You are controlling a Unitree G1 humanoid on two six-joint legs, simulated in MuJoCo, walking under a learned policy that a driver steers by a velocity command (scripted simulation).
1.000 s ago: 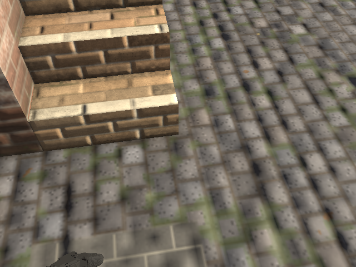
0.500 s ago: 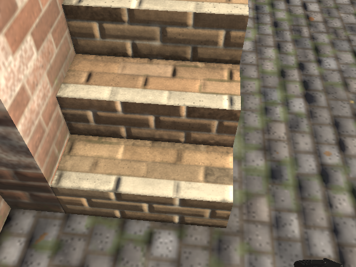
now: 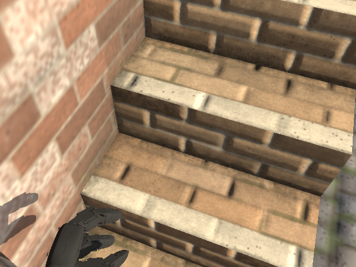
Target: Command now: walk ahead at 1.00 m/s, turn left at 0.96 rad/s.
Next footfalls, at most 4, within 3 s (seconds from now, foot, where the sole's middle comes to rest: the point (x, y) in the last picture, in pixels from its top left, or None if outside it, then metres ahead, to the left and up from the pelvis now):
0.16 left None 0.13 0.08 -0.56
0.28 left None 0.09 0.10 -0.77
0.52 right None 0.07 0.00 -0.75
0.74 left None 0.14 0.33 -0.73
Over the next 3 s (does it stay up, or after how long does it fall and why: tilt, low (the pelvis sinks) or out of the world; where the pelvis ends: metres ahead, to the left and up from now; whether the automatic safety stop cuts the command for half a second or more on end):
falls after 1.20 s (tilt)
